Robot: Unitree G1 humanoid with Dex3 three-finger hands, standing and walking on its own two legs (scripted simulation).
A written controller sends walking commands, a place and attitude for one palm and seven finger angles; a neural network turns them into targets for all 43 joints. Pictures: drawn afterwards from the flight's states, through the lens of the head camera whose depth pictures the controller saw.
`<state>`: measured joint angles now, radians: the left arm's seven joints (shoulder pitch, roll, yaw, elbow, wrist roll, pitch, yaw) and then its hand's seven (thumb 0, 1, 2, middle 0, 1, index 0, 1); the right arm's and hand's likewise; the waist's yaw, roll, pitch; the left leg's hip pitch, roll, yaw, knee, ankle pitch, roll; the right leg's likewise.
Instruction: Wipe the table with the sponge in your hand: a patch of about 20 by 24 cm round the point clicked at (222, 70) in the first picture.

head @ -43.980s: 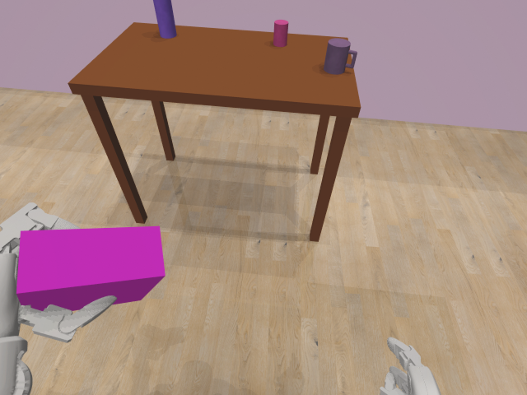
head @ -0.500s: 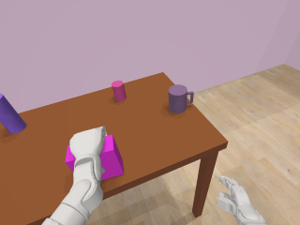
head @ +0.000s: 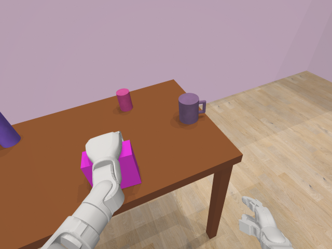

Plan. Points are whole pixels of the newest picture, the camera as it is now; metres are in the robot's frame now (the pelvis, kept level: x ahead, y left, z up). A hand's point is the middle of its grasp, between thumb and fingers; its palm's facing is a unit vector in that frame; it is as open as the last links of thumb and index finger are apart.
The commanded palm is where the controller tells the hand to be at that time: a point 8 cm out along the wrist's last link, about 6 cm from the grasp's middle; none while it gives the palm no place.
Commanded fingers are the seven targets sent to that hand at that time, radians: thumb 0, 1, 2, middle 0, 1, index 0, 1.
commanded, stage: wipe forward along the third lane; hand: left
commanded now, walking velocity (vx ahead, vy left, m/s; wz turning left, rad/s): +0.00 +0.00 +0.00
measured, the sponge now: (115, 172) +0.32 +0.20 +0.00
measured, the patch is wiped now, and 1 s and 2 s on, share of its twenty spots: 0.70 1.00 1.00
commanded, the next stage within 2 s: wipe back along the third lane in 1.42 s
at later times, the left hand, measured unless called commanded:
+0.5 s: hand (114, 143) +0.38 +0.21 +0.06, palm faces -0.04 -0.04 -1.00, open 10.0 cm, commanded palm +0.36 +0.21 +0.09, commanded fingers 0.00 0.10 1.30 -1.20 -1.60 -1.20 -1.60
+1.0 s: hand (108, 133) +0.42 +0.24 +0.06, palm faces -0.07 -0.04 -1.00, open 10.0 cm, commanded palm +0.40 +0.24 +0.09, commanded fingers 0.00 0.10 1.30 -1.20 -1.60 -1.20 -1.60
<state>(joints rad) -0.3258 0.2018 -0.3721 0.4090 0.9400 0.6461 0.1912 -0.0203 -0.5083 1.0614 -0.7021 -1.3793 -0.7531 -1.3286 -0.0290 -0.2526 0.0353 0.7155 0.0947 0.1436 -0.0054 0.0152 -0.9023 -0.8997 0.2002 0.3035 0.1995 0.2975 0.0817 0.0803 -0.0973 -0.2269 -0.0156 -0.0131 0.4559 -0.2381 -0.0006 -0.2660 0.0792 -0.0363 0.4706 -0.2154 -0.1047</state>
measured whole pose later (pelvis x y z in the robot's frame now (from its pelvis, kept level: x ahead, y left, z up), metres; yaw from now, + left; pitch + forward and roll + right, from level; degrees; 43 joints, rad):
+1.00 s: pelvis +0.01 +0.00 +0.00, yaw -1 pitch +9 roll +1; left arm -0.70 0.33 -0.16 0.93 0.95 0.43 0.21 0.00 -0.51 1.06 -0.71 -1.37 -0.76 -1.33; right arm 0.12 -0.28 0.02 0.73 0.09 0.13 -0.05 0.01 -0.90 -0.90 0.20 0.30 0.20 0.30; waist -0.01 0.06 -0.12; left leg -0.39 0.00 -0.01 0.48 -0.24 0.00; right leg -0.41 0.09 -0.03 0.46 -0.20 -0.10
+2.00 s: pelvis +0.03 +0.06 +0.00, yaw +0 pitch +10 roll -1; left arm -0.76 0.21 -0.26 0.95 0.92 0.54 0.31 -0.01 -0.49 1.07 -0.67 -1.42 -0.71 -1.39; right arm 0.13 -0.24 0.01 0.77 0.08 0.16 0.01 0.01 -0.90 -0.90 0.20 0.30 0.20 0.30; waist 0.01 0.06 -0.16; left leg -0.39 -0.05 0.00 0.50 -0.29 0.07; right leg -0.40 0.04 -0.02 0.45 -0.23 -0.03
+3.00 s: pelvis +0.02 +0.03 +0.00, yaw +0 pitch +2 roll +0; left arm -0.36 0.18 -0.42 0.45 0.95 0.70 0.22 0.00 -0.48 1.07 -0.66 -1.43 -0.71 -1.39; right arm 0.00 -0.25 0.04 0.67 0.10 0.23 0.04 0.01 -0.90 -0.90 0.20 0.30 0.20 0.30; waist 0.07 0.07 -0.12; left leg -0.23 -0.03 0.00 0.46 -0.26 0.03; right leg -0.26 0.06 -0.02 0.45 -0.23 -0.07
